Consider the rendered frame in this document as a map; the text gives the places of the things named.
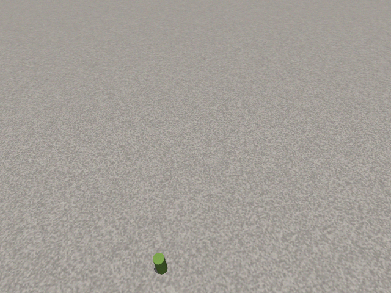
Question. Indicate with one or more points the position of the can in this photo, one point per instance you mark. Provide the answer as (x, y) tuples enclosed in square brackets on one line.
[(160, 263)]

